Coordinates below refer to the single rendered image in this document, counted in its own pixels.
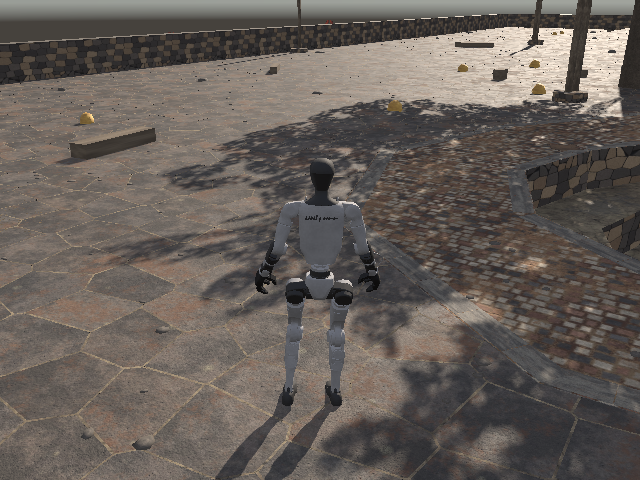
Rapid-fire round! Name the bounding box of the robot head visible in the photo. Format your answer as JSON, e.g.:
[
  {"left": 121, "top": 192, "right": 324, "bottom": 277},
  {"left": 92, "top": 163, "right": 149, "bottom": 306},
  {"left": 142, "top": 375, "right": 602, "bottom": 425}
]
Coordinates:
[{"left": 304, "top": 158, "right": 339, "bottom": 206}]

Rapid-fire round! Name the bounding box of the robot right upper arm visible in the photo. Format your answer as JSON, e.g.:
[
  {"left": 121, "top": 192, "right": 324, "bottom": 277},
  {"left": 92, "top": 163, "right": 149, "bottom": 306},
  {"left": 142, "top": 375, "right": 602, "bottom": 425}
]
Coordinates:
[{"left": 342, "top": 201, "right": 370, "bottom": 255}]

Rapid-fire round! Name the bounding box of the robot left upper arm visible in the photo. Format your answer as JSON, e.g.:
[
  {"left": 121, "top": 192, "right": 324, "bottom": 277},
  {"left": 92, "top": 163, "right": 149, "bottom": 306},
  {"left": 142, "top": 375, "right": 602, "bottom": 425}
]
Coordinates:
[{"left": 271, "top": 201, "right": 301, "bottom": 256}]

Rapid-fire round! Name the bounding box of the robot right foot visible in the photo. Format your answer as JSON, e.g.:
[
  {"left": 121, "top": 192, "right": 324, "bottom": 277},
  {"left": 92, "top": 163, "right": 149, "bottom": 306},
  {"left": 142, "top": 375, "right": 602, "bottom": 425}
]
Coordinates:
[{"left": 325, "top": 381, "right": 342, "bottom": 406}]

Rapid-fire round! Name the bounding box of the robot left hand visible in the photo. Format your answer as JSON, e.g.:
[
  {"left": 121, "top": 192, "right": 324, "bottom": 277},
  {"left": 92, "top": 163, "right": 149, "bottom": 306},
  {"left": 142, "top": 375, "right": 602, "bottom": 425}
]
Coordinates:
[{"left": 255, "top": 270, "right": 277, "bottom": 294}]

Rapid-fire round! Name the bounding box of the robot right hand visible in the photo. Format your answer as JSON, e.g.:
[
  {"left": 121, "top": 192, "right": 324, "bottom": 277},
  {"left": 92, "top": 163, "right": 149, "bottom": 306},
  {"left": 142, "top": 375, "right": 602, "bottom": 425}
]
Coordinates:
[{"left": 358, "top": 271, "right": 381, "bottom": 292}]

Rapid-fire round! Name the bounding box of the robot right forearm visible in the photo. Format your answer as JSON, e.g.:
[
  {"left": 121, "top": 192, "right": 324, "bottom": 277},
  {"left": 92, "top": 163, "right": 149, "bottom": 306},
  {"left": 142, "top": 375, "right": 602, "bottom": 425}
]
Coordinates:
[{"left": 359, "top": 240, "right": 378, "bottom": 276}]

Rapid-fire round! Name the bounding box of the robot left forearm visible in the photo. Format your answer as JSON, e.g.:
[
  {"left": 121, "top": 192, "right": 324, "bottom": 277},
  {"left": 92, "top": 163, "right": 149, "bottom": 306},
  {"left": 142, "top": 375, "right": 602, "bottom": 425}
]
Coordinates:
[{"left": 259, "top": 240, "right": 281, "bottom": 277}]

